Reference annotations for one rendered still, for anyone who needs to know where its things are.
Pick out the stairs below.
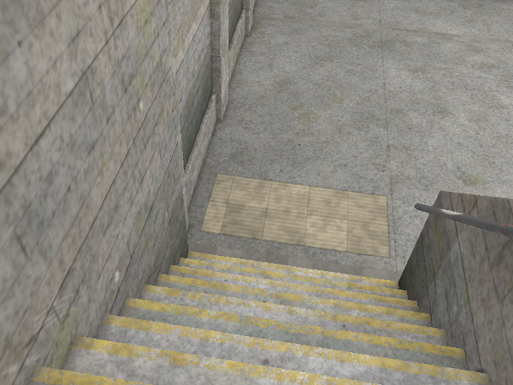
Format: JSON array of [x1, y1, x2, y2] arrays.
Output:
[[27, 251, 490, 385]]

